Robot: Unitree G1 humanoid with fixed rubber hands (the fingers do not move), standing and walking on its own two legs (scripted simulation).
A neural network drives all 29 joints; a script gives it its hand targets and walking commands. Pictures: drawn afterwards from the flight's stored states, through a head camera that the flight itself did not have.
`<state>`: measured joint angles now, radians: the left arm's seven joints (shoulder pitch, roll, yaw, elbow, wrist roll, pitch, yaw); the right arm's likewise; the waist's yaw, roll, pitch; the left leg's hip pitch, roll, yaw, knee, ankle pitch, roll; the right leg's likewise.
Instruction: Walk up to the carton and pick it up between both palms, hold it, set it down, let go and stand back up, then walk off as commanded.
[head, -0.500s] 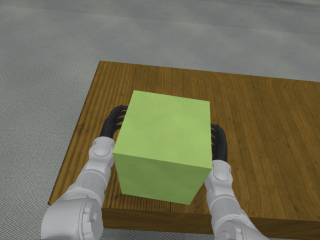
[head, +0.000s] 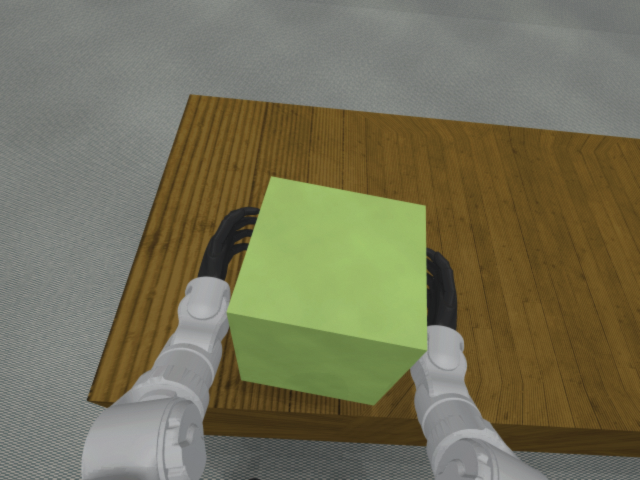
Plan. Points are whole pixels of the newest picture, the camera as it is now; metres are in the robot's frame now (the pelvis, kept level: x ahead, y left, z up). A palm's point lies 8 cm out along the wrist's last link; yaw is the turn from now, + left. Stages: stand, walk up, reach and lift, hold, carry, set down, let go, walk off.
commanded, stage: set down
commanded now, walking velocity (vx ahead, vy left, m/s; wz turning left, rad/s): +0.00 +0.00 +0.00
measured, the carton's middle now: (326, 299) +0.36 -0.02 -0.07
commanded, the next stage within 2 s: none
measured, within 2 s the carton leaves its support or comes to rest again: rests again in 0.24 s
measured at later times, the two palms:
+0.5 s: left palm (204, 247) +0.40 +0.15 +0.02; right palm (449, 315) +0.32 -0.17 -0.02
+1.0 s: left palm (179, 305) +0.34 +0.18 -0.03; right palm (460, 329) +0.31 -0.18 -0.02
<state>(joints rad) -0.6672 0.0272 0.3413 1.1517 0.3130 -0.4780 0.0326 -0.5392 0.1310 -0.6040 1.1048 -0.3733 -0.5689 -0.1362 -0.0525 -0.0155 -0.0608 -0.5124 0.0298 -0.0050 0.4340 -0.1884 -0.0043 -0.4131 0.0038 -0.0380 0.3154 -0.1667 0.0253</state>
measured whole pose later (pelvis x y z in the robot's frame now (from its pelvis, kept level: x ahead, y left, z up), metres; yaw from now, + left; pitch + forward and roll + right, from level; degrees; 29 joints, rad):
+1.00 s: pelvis -0.07 +0.00 -0.03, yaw -1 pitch +17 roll -2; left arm -0.78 0.20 0.02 1.37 -0.21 -0.42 0.03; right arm -0.70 -0.08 -0.16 1.26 0.10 -0.39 -0.17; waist -0.06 -0.02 -0.16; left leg -0.79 0.03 0.00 0.71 -0.21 0.00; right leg -0.73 0.00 -0.03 0.66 -0.23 0.03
